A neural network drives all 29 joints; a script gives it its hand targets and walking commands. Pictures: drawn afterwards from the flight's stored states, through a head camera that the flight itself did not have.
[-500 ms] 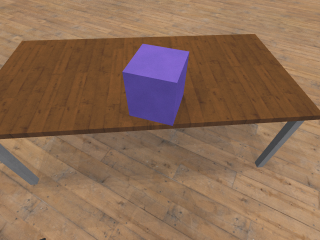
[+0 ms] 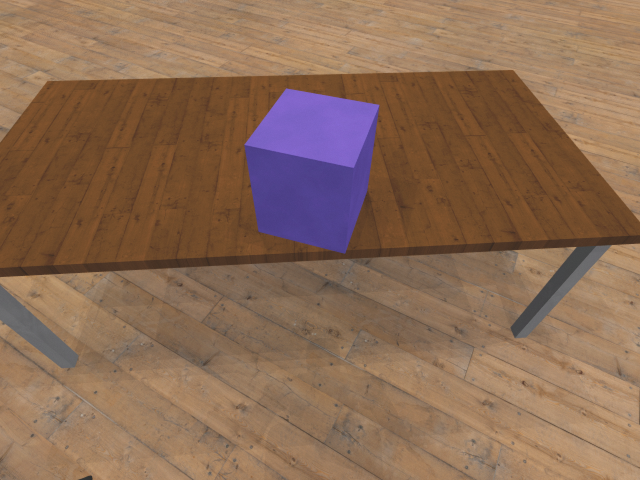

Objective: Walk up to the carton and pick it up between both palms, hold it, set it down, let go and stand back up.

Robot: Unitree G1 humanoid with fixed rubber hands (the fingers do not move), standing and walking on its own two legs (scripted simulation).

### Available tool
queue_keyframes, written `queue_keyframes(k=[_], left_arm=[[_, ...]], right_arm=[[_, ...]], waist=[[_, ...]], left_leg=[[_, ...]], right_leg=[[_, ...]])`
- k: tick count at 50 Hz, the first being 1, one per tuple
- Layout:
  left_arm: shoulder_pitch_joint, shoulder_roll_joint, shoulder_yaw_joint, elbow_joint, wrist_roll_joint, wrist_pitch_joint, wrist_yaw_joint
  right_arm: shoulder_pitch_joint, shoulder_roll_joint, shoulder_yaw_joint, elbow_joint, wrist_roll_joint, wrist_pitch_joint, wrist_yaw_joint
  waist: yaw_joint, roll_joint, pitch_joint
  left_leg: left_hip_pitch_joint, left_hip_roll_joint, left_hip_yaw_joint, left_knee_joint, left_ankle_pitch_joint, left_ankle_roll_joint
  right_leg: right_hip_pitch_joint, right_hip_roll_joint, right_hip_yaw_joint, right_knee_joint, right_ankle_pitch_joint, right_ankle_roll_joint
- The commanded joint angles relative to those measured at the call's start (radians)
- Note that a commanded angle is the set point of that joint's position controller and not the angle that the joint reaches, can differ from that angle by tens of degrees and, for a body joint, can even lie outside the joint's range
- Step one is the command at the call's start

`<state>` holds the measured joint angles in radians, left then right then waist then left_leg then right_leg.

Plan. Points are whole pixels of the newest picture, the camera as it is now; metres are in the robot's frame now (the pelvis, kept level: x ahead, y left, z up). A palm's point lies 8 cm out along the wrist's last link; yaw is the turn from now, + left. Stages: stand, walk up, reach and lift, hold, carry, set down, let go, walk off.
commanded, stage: walk up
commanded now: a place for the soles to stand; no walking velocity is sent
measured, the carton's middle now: (315, 171) +0.72 +0.01 -0.06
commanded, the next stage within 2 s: none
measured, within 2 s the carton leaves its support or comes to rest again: neither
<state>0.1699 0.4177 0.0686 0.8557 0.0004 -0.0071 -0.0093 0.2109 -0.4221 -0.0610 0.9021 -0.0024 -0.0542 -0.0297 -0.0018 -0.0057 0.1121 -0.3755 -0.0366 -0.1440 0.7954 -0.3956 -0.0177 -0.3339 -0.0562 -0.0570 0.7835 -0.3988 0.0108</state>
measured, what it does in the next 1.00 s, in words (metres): stands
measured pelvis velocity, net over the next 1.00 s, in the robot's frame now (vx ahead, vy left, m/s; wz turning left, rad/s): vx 0.00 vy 0.01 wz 0.02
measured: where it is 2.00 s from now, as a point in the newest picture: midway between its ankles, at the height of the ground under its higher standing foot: outside the picture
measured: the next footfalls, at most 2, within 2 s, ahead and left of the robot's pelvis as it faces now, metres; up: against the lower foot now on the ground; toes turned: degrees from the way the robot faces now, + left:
none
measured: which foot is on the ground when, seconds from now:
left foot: down 0.00-1.00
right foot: down 0.00-1.00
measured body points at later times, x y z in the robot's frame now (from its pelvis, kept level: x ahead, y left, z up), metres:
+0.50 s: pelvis +0.00 +0.01 +0.00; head +0.03 +0.02 +0.45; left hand +0.11 +0.34 -0.11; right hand +0.09 -0.32 -0.10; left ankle +0.03 +0.15 -0.71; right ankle +0.01 -0.13 -0.70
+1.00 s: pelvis +0.00 +0.01 +0.00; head +0.02 +0.02 +0.45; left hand +0.11 +0.33 -0.11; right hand +0.08 -0.33 -0.10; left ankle +0.03 +0.15 -0.71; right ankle +0.01 -0.13 -0.71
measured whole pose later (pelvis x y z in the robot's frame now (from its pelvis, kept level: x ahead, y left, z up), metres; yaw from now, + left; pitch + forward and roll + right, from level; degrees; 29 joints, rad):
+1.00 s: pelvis +0.00 +0.01 +0.00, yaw +1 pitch -3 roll -1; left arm 0.16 0.42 0.07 0.86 0.00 0.00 -0.02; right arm 0.22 -0.43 -0.06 0.91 0.00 -0.06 -0.03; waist 0.00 -0.01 0.11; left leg -0.36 -0.03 -0.15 0.79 -0.37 -0.03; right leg -0.32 -0.05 -0.06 0.77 -0.38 0.01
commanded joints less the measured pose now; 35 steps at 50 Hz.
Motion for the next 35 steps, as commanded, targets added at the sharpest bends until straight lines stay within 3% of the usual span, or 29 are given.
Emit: queue_keyframes(k=[1,2,3,5,6,7,8,9,10,12,13,14,15,16,17,19,20,21,22,23,24,25,27,29,30,31,32,33,35], left_arm=[[-0.006,0.271,0.072,-0.026,0.03,-0.04,0.008],[-0.014,0.279,0.078,-0.046,0.031,-0.037,0.004],[-0.046,0.265,0.064,-0.052,0.031,-0.033,0.008],[-0.078,0.218,0.058,-0.082,0.018,-0.024,0.006],[-0.087,0.197,0.043,-0.095,0.002,-0.019,0.005],[-0.122,0.189,0.05,-0.104,0.001,-0.014,0.002],[-0.114,0.184,0.048,-0.085,0.004,-0.003,0.001],[-0.088,0.166,0.041,-0.076,-0.002,0.003,0.002],[-0.073,0.16,0.041,-0.068,0.009,-0.004,0.0],[-0.029,0.187,0.054,-0.043,0.011,-0.02,-0.001],[0.0,0.203,0.055,-0.031,0.007,-0.026,0.002],[0.052,0.226,0.06,-0.028,0.013,-0.031,0.005],[0.087,0.256,0.07,-0.02,0.019,-0.036,0.009],[0.07,0.256,0.067,-0.026,0.019,-0.041,0.006],[0.019,0.271,0.068,-0.041,0.022,-0.039,0.004],[-0.046,0.263,0.066,-0.054,0.029,-0.032,-0.001],[-0.098,0.259,0.064,-0.065,0.025,-0.025,-0.001],[-0.131,0.217,0.051,-0.072,0.022,-0.016,-0.004],[-0.139,0.163,0.04,-0.102,0.012,-0.009,-0.001],[-0.157,0.163,0.045,-0.112,0.005,-0.001,0.002],[-0.147,0.178,0.046,-0.108,0.001,0.006,0.005],[-0.133,0.187,0.043,-0.096,0.006,0.009,0.003],[-0.081,0.182,0.042,-0.07,0.009,0.003,0.001],[-0.008,0.168,0.044,-0.037,0.003,-0.018,0.002],[0.024,0.179,0.058,-0.019,0.008,-0.024,0.006],[0.089,0.231,0.073,-0.006,0.02,-0.028,0.01],[0.082,0.265,0.069,-0.01,0.031,-0.031,0.012],[0.044,0.275,0.069,-0.012,0.028,-0.035,0.011],[-0.027,0.268,0.066,-0.035,0.027,-0.036,0.006]], right_arm=[[-0.003,-0.201,-0.024,-0.054,-0.007,-0.007,-0.007],[0.031,-0.206,-0.017,-0.047,-0.007,-0.011,0.002],[0.044,-0.183,-0.021,-0.043,-0.006,-0.02,0.005],[0.119,-0.175,-0.028,-0.017,-0.004,-0.035,-0.004],[0.129,-0.249,-0.042,-0.014,-0.007,-0.04,-0.01],[0.103,-0.28,-0.049,-0.025,-0.015,-0.045,-0.012],[0.071,-0.284,-0.043,-0.042,-0.022,-0.041,-0.012],[0.057,-0.306,-0.04,-0.038,-0.029,-0.037,-0.009],[0.023,-0.294,-0.043,-0.04,-0.026,-0.032,-0.01],[-0.027,-0.263,-0.032,-0.06,-0.014,-0.027,-0.012],[-0.067,-0.225,-0.016,-0.058,-0.012,-0.028,-0.011],[-0.063,-0.204,-0.019,-0.066,-0.001,-0.029,-0.01],[-0.067,-0.183,-0.013,-0.069,0.006,-0.022,-0.01],[-0.055,-0.16,-0.01,-0.083,0.003,-0.011,-0.015],[-0.027,-0.18,-0.014,-0.075,-0.005,-0.011,-0.015],[0.045,-0.184,-0.018,-0.047,-0.002,-0.018,-0.001],[0.112,-0.181,-0.025,-0.024,-0.007,-0.028,0.002],[0.176,-0.204,-0.033,0.006,-0.01,-0.038,-0.001],[0.182,-0.265,-0.054,-0.006,-0.017,-0.045,-0.009],[0.163,-0.305,-0.06,-0.03,-0.026,-0.045,-0.012],[0.151,-0.315,-0.053,-0.035,-0.027,-0.047,-0.014],[0.123,-0.308,-0.051,-0.03,-0.029,-0.044,-0.016],[0.025,-0.272,-0.038,-0.064,-0.029,-0.036,-0.019],[-0.064,-0.243,-0.032,-0.088,-0.02,-0.022,-0.012],[-0.071,-0.214,-0.021,-0.084,-0.012,-0.016,-0.01],[-0.094,-0.181,-0.009,-0.094,-0.003,-0.011,-0.01],[-0.076,-0.14,-0.002,-0.099,0.005,-0.007,-0.011],[-0.049,-0.169,-0.014,-0.079,-0.008,0.004,-0.014],[0.02,-0.219,-0.03,-0.059,-0.009,0.003,-0.008]], waist=[[0.038,-0.071,-0.077],[0.016,-0.129,-0.102],[0.003,-0.112,-0.096],[-0.018,-0.072,-0.167],[-0.013,0.053,-0.208],[-0.013,0.099,-0.198],[0.002,0.076,-0.174],[0.007,0.136,-0.156],[0.013,0.145,-0.132],[0.056,0.106,-0.135],[0.07,0.11,-0.154],[0.088,0.048,-0.199],[0.104,-0.037,-0.212],[0.085,-0.118,-0.162],[0.049,-0.15,-0.128],[0.001,-0.144,-0.093],[-0.045,-0.104,-0.116],[-0.058,-0.07,-0.134],[-0.051,0.15,-0.15],[-0.042,0.182,-0.145],[-0.03,0.122,-0.165],[-0.021,0.075,-0.131],[0.009,0.162,-0.068],[0.07,0.174,-0.087],[0.09,0.1,-0.117],[0.115,0.025,-0.13],[0.107,-0.15,-0.129],[0.083,-0.156,-0.08],[0.025,-0.111,-0.068]], left_leg=[[-0.216,0.032,0.094,0.154,-0.24,0.023],[-0.148,0.052,0.125,0.032,-0.223,0.035],[-0.069,0.036,0.127,-0.068,-0.099,0.039],[0.096,0.016,0.07,-0.19,0.365,0.057],[0.163,0.098,-0.103,-0.215,0.478,0.106],[0.155,0.172,-0.306,-0.241,0.489,0.184],[0.127,0.215,-0.447,-0.278,0.342,0.248],[0.133,0.232,-0.481,-0.294,0.309,0.259],[0.111,0.227,-0.455,-0.293,0.264,0.256],[0.013,0.172,-0.364,-0.241,0.405,0.193],[-0.047,0.123,-0.246,-0.173,0.477,0.146],[-0.121,0.067,-0.121,-0.058,0.451,0.094],[-0.202,-0.02,0.022,0.12,0.294,0.048],[-0.193,-0.023,0.071,0.151,-0.05,0.036],[-0.204,-0.01,0.12,0.182,-0.248,0.039],[-0.076,0.028,0.131,0.02,-0.234,0.044],[0.054,0.021,0.141,-0.143,-0.047,0.056],[0.139,-0.004,0.084,-0.255,0.15,0.063],[0.191,0.146,-0.234,-0.325,0.373,0.115],[0.256,0.248,-0.516,-0.374,0.388,0.212],[0.283,0.284,-0.591,-0.362,0.339,0.269],[0.222,0.283,-0.558,-0.356,0.309,0.274],[0.156,0.234,-0.482,-0.336,0.314,0.238],[0.0,0.161,-0.32,-0.261,0.412,0.176],[-0.117,0.129,-0.279,-0.205,0.407,0.13],[-0.198,0.058,-0.136,-0.073,0.336,0.067],[-0.235,-0.029,0.009,0.085,0.155,0.033],[-0.23,-0.04,0.056,0.133,-0.162,0.031],[-0.15,0.013,0.097,0.179,-0.243,0.028]], right_leg=[[0.201,-0.352,0.396,-0.402,0.096,-0.258],[0.201,-0.313,0.296,-0.343,0.167,-0.232],[0.157,-0.264,0.217,-0.282,0.27,-0.196],[0.12,-0.159,0.086,-0.116,0.396,-0.122],[0.031,-0.083,0.04,0.027,0.3,-0.075],[-0.037,-0.014,0.033,0.097,0.139,-0.04],[-0.069,0.035,0.039,0.09,-0.136,-0.036],[-0.087,0.038,0.071,0.05,-0.273,-0.041],[-0.086,0.032,0.062,0.001,-0.216,-0.045],[0.076,0.008,0.092,-0.122,-0.003,-0.058],[0.169,-0.042,0.128,-0.168,0.098,-0.08],[0.268,-0.111,0.18,-0.204,0.151,-0.125],[0.324,-0.229,0.307,-0.299,0.182,-0.206],[0.265,-0.318,0.366,-0.34,0.286,-0.253],[0.221,-0.363,0.382,-0.341,0.331,-0.297],[0.098,-0.326,0.283,-0.326,0.306,-0.254],[0.053,-0.247,0.196,-0.249,0.256,-0.189],[0.038,-0.16,0.104,-0.123,0.273,-0.133],[-0.081,-0.044,0.019,0.12,0.186,-0.052],[-0.209,0.045,0.02,0.168,-0.145,-0.02],[-0.223,0.053,0.108,0.163,-0.321,-0.028],[-0.207,0.045,0.125,0.156,-0.349,-0.038],[-0.175,0.025,0.097,0.078,-0.256,-0.045],[0.057,0.027,0.049,-0.154,-0.002,-0.043],[0.224,-0.003,0.09,-0.206,0.08,-0.06],[0.301,-0.095,0.208,-0.286,0.072,-0.109],[0.268,-0.233,0.34,-0.41,-0.018,-0.163],[0.201,-0.323,0.443,-0.479,-0.031,-0.212],[0.131,-0.352,0.404,-0.418,0.049,-0.264]])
